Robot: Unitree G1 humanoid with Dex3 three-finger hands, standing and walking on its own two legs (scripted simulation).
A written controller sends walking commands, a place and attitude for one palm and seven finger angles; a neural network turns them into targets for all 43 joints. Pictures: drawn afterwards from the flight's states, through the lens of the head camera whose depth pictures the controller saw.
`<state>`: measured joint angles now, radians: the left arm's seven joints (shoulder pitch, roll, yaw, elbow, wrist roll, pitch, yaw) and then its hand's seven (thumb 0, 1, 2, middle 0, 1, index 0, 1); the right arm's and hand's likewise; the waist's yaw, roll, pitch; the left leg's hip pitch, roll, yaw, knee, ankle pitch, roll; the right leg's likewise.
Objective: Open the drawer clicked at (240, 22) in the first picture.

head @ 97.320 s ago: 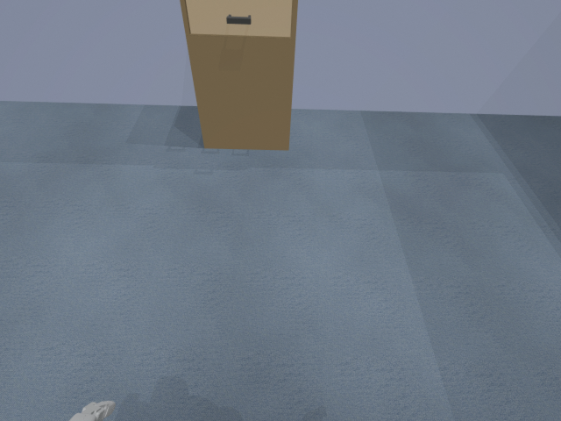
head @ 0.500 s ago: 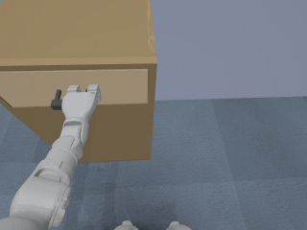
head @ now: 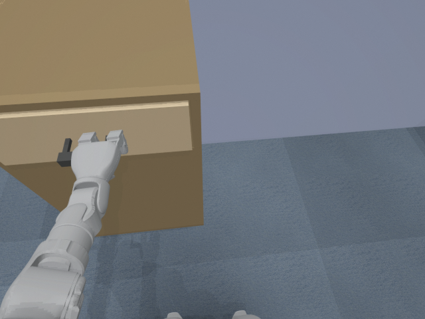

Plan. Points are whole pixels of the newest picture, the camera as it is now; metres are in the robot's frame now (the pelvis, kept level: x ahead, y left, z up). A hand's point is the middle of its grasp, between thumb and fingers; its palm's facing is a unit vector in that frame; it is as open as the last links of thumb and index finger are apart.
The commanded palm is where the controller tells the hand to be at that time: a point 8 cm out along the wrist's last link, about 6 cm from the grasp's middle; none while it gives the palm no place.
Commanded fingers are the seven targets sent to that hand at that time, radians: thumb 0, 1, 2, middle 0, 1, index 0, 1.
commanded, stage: pull the drawer open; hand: left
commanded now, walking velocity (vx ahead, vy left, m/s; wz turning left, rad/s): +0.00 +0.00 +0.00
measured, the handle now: (86, 149) +0.47 +0.25 +0.00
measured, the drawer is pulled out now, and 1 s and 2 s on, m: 0.01 0.08 0.29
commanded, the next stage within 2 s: none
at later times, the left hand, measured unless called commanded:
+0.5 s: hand (104, 177) +0.41 +0.21 -0.03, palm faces -0.04 -0.03 -1.00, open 5.5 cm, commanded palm +0.40 +0.22 +0.04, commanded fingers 0.00 0.90 0.90 -0.40 -1.35 -0.40 -1.35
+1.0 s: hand (101, 204) +0.35 +0.21 -0.03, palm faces -0.01 -0.09 -1.00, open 5.5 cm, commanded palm +0.31 +0.21 +0.04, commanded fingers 0.00 0.90 0.90 -0.40 -1.35 -0.40 -1.35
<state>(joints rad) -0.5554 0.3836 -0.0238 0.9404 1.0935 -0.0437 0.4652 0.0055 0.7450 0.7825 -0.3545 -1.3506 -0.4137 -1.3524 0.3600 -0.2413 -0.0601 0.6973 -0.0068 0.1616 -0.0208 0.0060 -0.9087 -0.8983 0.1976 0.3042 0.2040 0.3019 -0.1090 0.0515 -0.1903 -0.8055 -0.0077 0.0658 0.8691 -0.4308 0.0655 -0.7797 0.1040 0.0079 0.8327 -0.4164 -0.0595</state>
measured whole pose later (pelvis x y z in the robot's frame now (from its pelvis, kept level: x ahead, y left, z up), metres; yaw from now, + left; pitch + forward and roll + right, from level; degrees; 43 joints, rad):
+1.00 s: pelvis +0.01 +0.00 +0.01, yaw +0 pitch +17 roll -1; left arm -0.20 0.31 -0.09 0.59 1.07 0.02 0.49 0.02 0.74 0.78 -0.34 -1.35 -0.41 -1.35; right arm 0.28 -0.24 -0.07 0.65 0.00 0.16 0.00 0.01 -0.91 -0.90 0.20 0.30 0.20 0.30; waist -0.06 0.05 -0.19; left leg -0.69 -0.02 0.07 0.82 -0.43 0.07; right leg -0.66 0.10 0.02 0.79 -0.41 -0.05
